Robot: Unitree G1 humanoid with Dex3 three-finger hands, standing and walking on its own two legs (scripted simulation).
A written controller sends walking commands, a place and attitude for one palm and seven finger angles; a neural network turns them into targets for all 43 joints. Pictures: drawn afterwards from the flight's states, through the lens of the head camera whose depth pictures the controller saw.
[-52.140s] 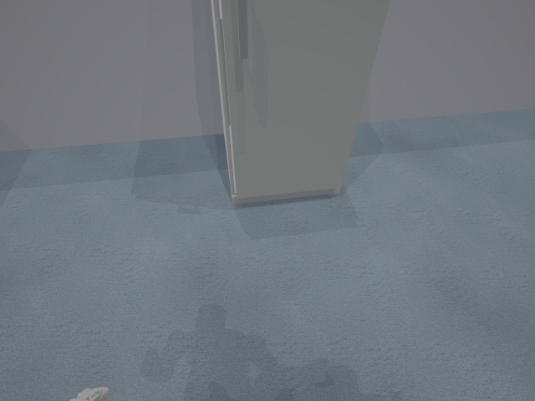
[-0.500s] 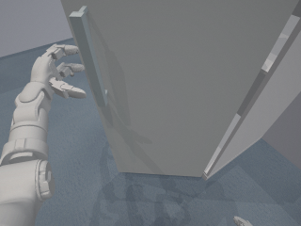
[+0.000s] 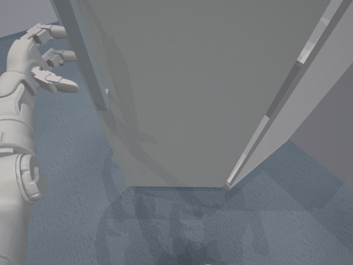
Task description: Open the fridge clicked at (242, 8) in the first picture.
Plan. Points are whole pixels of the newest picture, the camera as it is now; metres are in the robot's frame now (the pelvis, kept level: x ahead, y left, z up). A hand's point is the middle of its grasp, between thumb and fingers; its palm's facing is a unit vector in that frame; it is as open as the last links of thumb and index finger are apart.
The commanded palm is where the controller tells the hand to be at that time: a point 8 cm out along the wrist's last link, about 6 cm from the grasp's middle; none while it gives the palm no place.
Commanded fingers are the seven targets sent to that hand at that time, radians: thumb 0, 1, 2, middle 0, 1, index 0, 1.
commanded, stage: slide the fingers in behind the handle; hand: left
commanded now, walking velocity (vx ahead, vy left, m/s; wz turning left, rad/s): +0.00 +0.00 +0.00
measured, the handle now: (89, 55) +0.53 +0.16 +0.18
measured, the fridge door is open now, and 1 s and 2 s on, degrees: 52 52 52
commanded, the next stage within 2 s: grip the handle and tug to test in 1.80 s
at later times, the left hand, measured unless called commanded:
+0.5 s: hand (69, 65) +0.48 +0.19 +0.19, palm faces -0.08 -1.00 +0.00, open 14.0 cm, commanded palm +0.46 +0.24 +0.19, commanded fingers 0.00 -0.50 0.30 -0.30 -1.20 -0.30 -1.20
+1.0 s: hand (83, 66) +0.48 +0.16 +0.19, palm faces -0.03 -1.00 +0.01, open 14.0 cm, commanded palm +0.45 +0.22 +0.19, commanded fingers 0.00 -0.50 0.30 -0.30 -1.20 -0.30 -1.20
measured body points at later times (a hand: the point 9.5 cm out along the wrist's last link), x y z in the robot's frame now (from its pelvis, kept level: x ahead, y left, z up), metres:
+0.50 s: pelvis +0.02 +0.01 +0.00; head +0.05 +0.01 +0.45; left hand +0.48 +0.25 +0.19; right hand +0.09 -0.25 -0.11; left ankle -0.02 +0.10 -0.73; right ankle +0.03 -0.12 -0.73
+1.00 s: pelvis +0.01 -0.01 +0.01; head +0.04 -0.02 +0.45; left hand +0.47 +0.22 +0.19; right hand +0.09 -0.27 -0.11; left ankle -0.02 +0.10 -0.73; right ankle +0.03 -0.12 -0.73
